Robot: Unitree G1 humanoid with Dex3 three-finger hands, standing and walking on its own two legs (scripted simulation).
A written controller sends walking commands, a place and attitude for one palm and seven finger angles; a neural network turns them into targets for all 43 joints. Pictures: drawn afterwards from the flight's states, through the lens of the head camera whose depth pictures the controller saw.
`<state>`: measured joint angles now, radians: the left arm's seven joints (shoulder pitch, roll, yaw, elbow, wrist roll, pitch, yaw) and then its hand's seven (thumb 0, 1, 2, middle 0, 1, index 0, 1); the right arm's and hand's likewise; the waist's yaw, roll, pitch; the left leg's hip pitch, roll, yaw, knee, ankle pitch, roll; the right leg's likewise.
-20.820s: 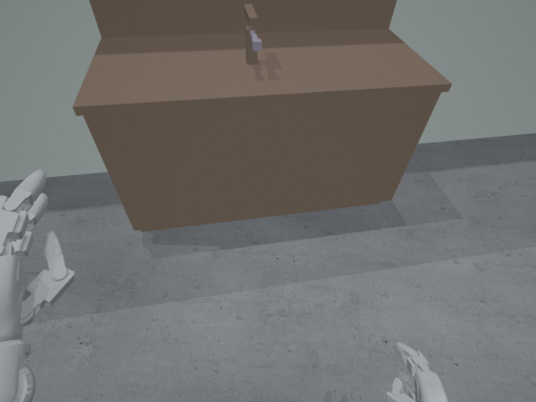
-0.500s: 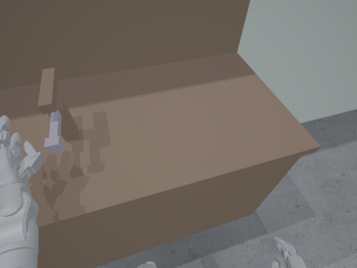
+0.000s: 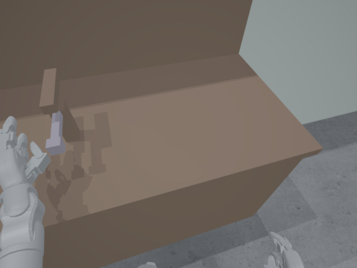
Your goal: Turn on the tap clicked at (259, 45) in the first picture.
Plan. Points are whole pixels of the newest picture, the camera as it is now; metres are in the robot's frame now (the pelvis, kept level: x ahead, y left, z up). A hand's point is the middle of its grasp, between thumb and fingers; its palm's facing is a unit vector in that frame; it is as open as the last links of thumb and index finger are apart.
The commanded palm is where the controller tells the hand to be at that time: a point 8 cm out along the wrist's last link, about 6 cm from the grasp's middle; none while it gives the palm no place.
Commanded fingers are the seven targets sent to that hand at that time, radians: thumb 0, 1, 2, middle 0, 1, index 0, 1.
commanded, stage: push the lever round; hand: left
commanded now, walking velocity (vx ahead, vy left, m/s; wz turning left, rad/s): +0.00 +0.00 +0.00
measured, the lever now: (55, 146) +0.34 +0.30 +0.09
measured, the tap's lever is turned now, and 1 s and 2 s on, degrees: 0 14 41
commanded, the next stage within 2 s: none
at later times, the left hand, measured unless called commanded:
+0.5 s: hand (56, 158) +0.31 +0.29 +0.08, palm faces +0.57 -0.82 -0.07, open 7.7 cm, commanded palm +0.26 +0.31 +0.09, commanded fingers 0.00 0.90 0.90 -0.15 -0.15 -0.15 -0.15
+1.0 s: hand (70, 155) +0.32 +0.26 +0.09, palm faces +0.62 -0.78 -0.04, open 7.6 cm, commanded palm +0.27 +0.28 +0.09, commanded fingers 0.00 0.90 0.90 -0.15 -0.15 -0.15 -0.15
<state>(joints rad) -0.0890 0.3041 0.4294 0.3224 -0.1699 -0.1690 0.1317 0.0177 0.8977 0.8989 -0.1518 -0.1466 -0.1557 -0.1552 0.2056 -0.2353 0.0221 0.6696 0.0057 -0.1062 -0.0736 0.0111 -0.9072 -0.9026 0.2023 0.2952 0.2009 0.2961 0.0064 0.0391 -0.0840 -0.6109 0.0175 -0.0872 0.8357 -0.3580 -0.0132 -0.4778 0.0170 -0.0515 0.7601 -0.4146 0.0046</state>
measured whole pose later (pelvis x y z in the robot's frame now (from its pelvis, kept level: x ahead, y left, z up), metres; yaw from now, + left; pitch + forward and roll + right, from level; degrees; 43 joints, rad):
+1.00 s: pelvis -0.01 -0.01 +0.00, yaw +1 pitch +6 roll -3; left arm -0.12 0.18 0.29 0.27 -0.09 -0.17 0.36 0.03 0.94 0.91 -0.15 -0.15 -0.15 -0.16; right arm 0.19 -0.23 0.02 0.68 -0.01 -0.07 -0.05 0.01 -0.91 -0.90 0.20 0.30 0.20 0.30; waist 0.01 0.04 -0.08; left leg -0.60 0.01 -0.10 0.84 -0.35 -0.02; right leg -0.47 0.02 -0.07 0.78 -0.42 -0.01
